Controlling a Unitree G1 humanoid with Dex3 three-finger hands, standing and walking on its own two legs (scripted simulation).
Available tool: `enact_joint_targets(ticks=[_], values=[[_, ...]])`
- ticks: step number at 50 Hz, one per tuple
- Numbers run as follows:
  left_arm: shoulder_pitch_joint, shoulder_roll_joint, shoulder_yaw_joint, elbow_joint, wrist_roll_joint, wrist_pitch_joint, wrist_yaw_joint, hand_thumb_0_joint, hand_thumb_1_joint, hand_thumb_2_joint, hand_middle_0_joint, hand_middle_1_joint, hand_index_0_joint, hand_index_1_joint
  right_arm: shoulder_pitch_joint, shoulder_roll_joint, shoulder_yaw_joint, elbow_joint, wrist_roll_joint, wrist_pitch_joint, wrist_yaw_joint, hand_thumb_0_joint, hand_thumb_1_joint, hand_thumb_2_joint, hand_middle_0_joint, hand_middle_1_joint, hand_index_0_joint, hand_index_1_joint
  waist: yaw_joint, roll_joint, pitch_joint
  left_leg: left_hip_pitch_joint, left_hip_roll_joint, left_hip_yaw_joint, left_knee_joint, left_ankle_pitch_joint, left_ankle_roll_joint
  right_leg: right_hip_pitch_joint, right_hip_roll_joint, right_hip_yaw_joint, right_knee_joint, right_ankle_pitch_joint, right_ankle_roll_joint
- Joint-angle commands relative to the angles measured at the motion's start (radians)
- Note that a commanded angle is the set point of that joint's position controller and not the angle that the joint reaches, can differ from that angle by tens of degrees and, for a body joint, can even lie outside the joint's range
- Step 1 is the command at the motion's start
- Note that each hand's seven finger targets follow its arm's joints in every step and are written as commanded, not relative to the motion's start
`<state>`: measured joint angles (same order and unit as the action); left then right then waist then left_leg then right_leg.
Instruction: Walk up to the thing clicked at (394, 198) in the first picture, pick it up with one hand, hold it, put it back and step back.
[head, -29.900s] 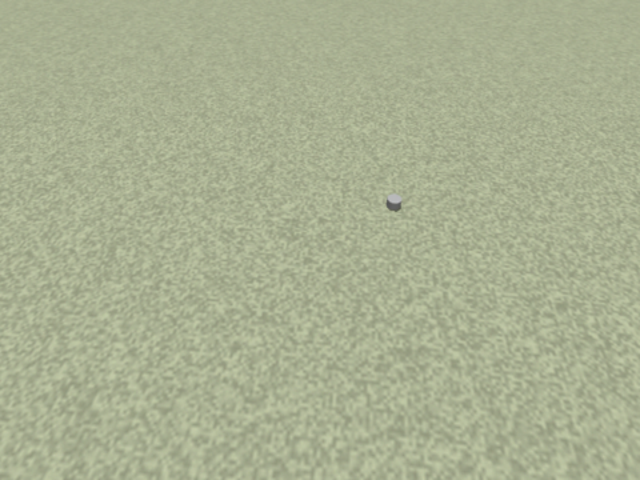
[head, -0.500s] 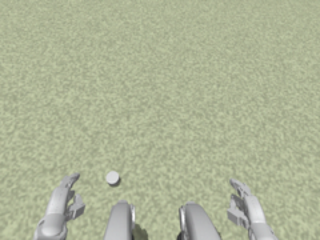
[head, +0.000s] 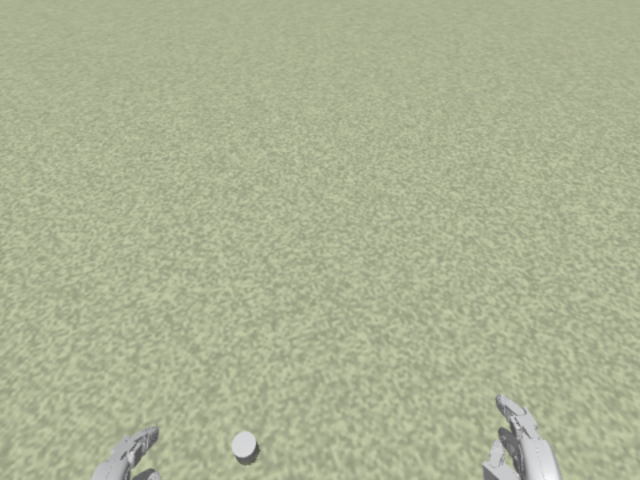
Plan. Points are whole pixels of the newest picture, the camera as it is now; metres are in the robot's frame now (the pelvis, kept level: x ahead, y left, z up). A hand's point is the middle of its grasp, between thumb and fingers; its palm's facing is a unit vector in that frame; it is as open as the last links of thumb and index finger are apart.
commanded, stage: home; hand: left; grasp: from above
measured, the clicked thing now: (244, 446) +0.40 +0.20 -0.69
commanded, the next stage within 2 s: stand in 1.90 s
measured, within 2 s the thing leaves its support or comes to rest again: neither
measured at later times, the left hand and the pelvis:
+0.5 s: hand out of the picture +0.15 +0.18 -0.05, palm faces +0.05 -0.98 -0.21, open 7.4 cm; pelvis -0.01 +0.00 +0.00, yaw +0 degrees
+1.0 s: hand out of the picture +0.16 +0.18 -0.05, palm faces +0.05 -0.98 -0.20, open 7.4 cm; pelvis +0.00 +0.00 +0.00, yaw +0 degrees
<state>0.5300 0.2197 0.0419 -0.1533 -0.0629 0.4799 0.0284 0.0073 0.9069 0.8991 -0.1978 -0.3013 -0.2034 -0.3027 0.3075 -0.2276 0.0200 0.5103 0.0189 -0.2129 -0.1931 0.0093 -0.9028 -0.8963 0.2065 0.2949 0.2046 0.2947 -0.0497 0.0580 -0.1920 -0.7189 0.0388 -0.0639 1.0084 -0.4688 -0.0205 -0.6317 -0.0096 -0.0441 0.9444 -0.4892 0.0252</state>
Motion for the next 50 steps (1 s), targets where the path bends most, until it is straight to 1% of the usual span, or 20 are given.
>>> enact_joint_targets(ticks=[1, 4, 5, 6, 13, 19, 22, 28, 29, 32, 33, 35, 36, 37, 39, 40, 43, 46, 48, 50], values=[[-0.067, 0.100, 0.054, -0.163, 0.016, -0.057, -0.006, 0.000, 0.900, 0.900, -0.200, -0.301, -0.200, -0.301, -0.070, -0.115, -0.049, -0.143, -0.013, -0.074, -0.005, 0.000, -0.901, -0.899, 0.200, 0.299, 0.200, 0.299, -0.010, -0.016, -0.015, 0.136, -0.036, 0.026, -0.163, 0.193, 0.030, -0.009, 0.037, -0.029, -0.162, 0.186, -0.020], [-0.077, 0.104, 0.053, -0.170, 0.021, -0.064, -0.009, 0.000, 0.900, 0.900, -0.200, -0.301, -0.200, -0.300, -0.077, -0.118, -0.050, -0.143, -0.016, -0.084, -0.003, 0.000, -0.901, -0.899, 0.200, 0.299, 0.200, 0.299, -0.004, -0.014, -0.022, 0.145, -0.038, 0.027, -0.162, 0.199, 0.030, 0.001, 0.034, -0.028, -0.163, 0.194, -0.018], [-0.068, 0.110, 0.064, -0.173, 0.021, -0.064, -0.006, 0.000, 0.900, 0.900, -0.200, -0.300, -0.200, -0.300, -0.081, -0.116, -0.047, -0.145, -0.015, -0.085, -0.003, 0.000, -0.901, -0.899, 0.200, 0.299, 0.200, 0.299, 0.005, -0.012, -0.026, 0.148, -0.039, 0.033, -0.159, 0.205, 0.030, 0.010, 0.033, -0.028, -0.166, 0.203, -0.016], [-0.071, 0.106, 0.056, -0.169, 0.023, -0.064, -0.007, 0.000, 0.900, 0.900, -0.200, -0.300, -0.200, -0.300, -0.081, -0.116, -0.046, -0.143, -0.015, -0.087, -0.003, 0.000, -0.901, -0.899, 0.200, 0.299, 0.200, 0.299, 0.000, -0.009, -0.027, 0.149, -0.041, 0.034, -0.161, 0.195, 0.030, 0.007, 0.032, -0.024, -0.165, 0.196, -0.017], [-0.059, 0.103, 0.048, -0.167, 0.028, -0.065, -0.001, 0.000, 0.900, 0.900, -0.200, -0.301, -0.200, -0.300, -0.093, -0.113, -0.040, -0.142, -0.016, -0.089, -0.002, 0.000, -0.901, -0.899, 0.200, 0.299, 0.200, 0.299, 0.009, -0.006, -0.032, 0.149, -0.040, 0.027, -0.171, 0.174, 0.030, 0.013, 0.033, -0.026, -0.168, 0.178, -0.021], [-0.060, 0.103, 0.050, -0.172, 0.024, -0.068, -0.001, 0.000, 0.900, 0.900, -0.200, -0.301, -0.200, -0.300, -0.098, -0.113, -0.039, -0.139, -0.015, -0.091, -0.004, 0.000, -0.901, -0.899, 0.200, 0.299, 0.200, 0.299, 0.015, -0.003, -0.029, 0.140, -0.035, 0.021, -0.182, 0.146, 0.028, 0.007, 0.038, -0.032, -0.161, 0.145, -0.025], [-0.067, 0.105, 0.048, -0.179, 0.021, -0.070, -0.001, 0.000, 0.900, 0.900, -0.200, -0.301, -0.200, -0.300, -0.092, -0.115, -0.039, -0.136, -0.015, -0.094, -0.006, 0.000, -0.901, -0.899, 0.200, 0.299, 0.200, 0.299, 0.006, -0.017, -0.040, 0.144, -0.034, 0.021, -0.175, 0.154, 0.030, 0.010, 0.039, -0.032, -0.162, 0.155, -0.022], [-0.056, 0.104, 0.051, -0.174, 0.022, -0.070, 0.000, 0.000, 0.900, 0.900, -0.200, -0.300, -0.200, -0.300, -0.093, -0.114, -0.038, -0.134, -0.015, -0.094, -0.009, 0.000, -0.901, -0.900, 0.200, 0.300, 0.200, 0.300, 0.018, 0.000, -0.042, 0.144, -0.027, 0.009, -0.190, 0.140, 0.025, 0.001, 0.042, -0.037, -0.149, 0.137, -0.028], [-0.059, 0.103, 0.050, -0.163, 0.021, -0.070, -0.001, 0.000, 0.900, 0.900, -0.200, -0.300, -0.200, -0.300, -0.093, -0.115, -0.039, -0.132, -0.015, -0.094, -0.008, 0.000, -0.901, -0.900, 0.200, 0.300, 0.200, 0.300, 0.016, -0.009, -0.019, 0.132, -0.028, 0.010, -0.190, 0.123, 0.026, -0.006, 0.042, -0.036, -0.155, 0.124, -0.026], [-0.065, 0.106, 0.049, -0.177, 0.018, -0.067, -0.001, 0.000, 0.900, 0.900, -0.200, -0.300, -0.200, -0.300, -0.087, -0.114, -0.040, -0.127, -0.016, -0.097, -0.010, 0.000, -0.901, -0.900, 0.200, 0.300, 0.200, 0.300, 0.008, -0.013, -0.050, 0.149, -0.031, 0.021, -0.171, 0.173, 0.029, 0.011, 0.038, -0.029, -0.156, 0.169, -0.022], [-0.051, 0.106, 0.053, -0.171, 0.018, -0.066, -0.002, 0.000, 0.900, 0.900, -0.200, -0.300, -0.200, -0.300, -0.088, -0.114, -0.039, -0.125, -0.015, -0.098, -0.010, 0.000, -0.901, -0.900, 0.200, 0.300, 0.200, 0.300, 0.016, -0.008, -0.032, 0.139, -0.030, 0.020, -0.174, 0.168, 0.028, 0.007, 0.039, -0.031, -0.153, 0.162, -0.023], [-0.049, 0.102, 0.049, -0.166, 0.018, -0.066, -0.003, 0.000, 0.900, 0.900, -0.200, -0.300, -0.200, -0.300, -0.085, -0.113, -0.040, -0.126, -0.016, -0.097, -0.010, 0.000, -0.901, -0.900, 0.200, 0.300, 0.200, 0.300, 0.012, -0.012, -0.047, 0.146, -0.029, 0.017, -0.170, 0.186, 0.027, 0.011, 0.038, -0.030, -0.151, 0.177, -0.023], [-0.045, 0.105, 0.050, -0.158, 0.021, -0.064, -0.002, 0.000, 0.900, 0.900, -0.200, -0.300, -0.200, -0.300, -0.087, -0.112, -0.041, -0.127, -0.016, -0.096, -0.011, 0.000, -0.901, -0.900, 0.200, 0.300, 0.200, 0.300, 0.018, -0.016, -0.041, 0.140, -0.032, 0.021, -0.168, 0.186, 0.028, 0.011, 0.038, -0.029, -0.156, 0.179, -0.022], [-0.051, 0.103, 0.051, -0.158, 0.022, -0.064, -0.002, 0.000, 0.900, 0.900, -0.200, -0.300, -0.200, -0.300, -0.085, -0.113, -0.040, -0.129, -0.016, -0.095, -0.010, 0.000, -0.901, -0.900, 0.200, 0.300, 0.200, 0.300, 0.011, -0.015, -0.032, 0.144, -0.031, 0.027, -0.168, 0.178, 0.029, 0.005, 0.037, -0.026, -0.157, 0.172, -0.022], [-0.056, 0.107, 0.051, -0.167, 0.022, -0.064, -0.001, 0.000, 0.900, 0.900, -0.200, -0.300, -0.200, -0.300, -0.088, -0.112, -0.039, -0.128, -0.015, -0.093, -0.011, 0.000, -0.900, -0.900, 0.200, 0.300, 0.200, 0.300, 0.016, -0.005, -0.030, 0.143, -0.032, 0.030, -0.168, 0.181, 0.028, 0.006, 0.036, -0.027, -0.159, 0.175, -0.022], [-0.052, 0.109, 0.056, -0.165, 0.022, -0.064, -0.001, 0.000, 0.900, 0.900, -0.200, -0.300, -0.200, -0.300, -0.089, -0.116, -0.042, -0.127, -0.015, -0.094, -0.010, 0.000, -0.900, -0.900, 0.200, 0.300, 0.200, 0.300, 0.011, -0.017, -0.035, 0.150, -0.030, 0.028, -0.169, 0.184, 0.029, 0.007, 0.038, -0.027, -0.158, 0.175, -0.022], [-0.062, 0.102, 0.044, -0.162, 0.020, -0.065, -0.005, 0.000, 0.900, 0.900, -0.200, -0.300, -0.200, -0.300, -0.092, -0.112, -0.038, -0.124, -0.015, -0.095, -0.008, 0.000, -0.900, -0.900, 0.200, 0.300, 0.200, 0.300, 0.013, -0.010, -0.018, 0.133, -0.030, 0.020, -0.177, 0.152, 0.028, 0.001, 0.038, -0.030, -0.158, 0.150, -0.021], [-0.069, 0.107, 0.048, -0.176, 0.021, -0.066, -0.004, 0.000, 0.900, 0.900, -0.200, -0.300, -0.200, -0.300, -0.086, -0.113, -0.043, -0.128, -0.016, -0.094, -0.009, 0.000, -0.900, -0.900, 0.200, 0.300, 0.200, 0.300, 0.011, 0.000, -0.044, 0.150, -0.029, 0.023, -0.170, 0.184, 0.027, 0.005, 0.037, -0.026, -0.153, 0.176, -0.022], [-0.058, 0.103, 0.043, -0.167, 0.019, -0.063, -0.004, 0.000, 0.900, 0.900, -0.200, -0.300, -0.200, -0.300, -0.089, -0.112, -0.040, -0.130, -0.014, -0.092, -0.009, 0.000, -0.900, -0.900, 0.200, 0.300, 0.200, 0.300, 0.010, -0.013, -0.018, 0.139, -0.031, 0.027, -0.168, 0.174, 0.030, -0.004, 0.036, -0.026, -0.160, 0.170, -0.020], [-0.070, 0.111, 0.054, -0.174, 0.017, -0.067, -0.004, 0.000, 0.900, 0.900, -0.200, -0.300, -0.200, -0.300, -0.088, -0.114, -0.041, -0.128, -0.015, -0.093, -0.008, 0.000, -0.900, -0.900, 0.200, 0.300, 0.200, 0.300, 0.012, -0.013, -0.035, 0.143, -0.032, 0.027, -0.163, 0.179, 0.031, 0.007, 0.035, -0.024, -0.160, 0.176, -0.019]])
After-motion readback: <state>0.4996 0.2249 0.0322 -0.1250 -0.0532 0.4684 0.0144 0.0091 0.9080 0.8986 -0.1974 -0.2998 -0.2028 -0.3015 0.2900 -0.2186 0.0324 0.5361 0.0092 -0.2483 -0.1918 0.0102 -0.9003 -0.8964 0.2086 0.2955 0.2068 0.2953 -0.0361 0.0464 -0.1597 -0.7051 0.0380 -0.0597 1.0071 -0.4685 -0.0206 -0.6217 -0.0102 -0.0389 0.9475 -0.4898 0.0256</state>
